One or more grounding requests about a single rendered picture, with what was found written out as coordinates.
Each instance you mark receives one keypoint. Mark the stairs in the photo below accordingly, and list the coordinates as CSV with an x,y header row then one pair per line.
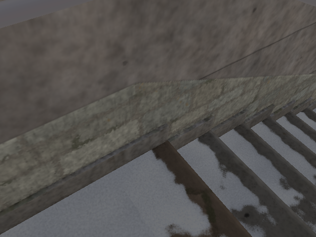
x,y
265,175

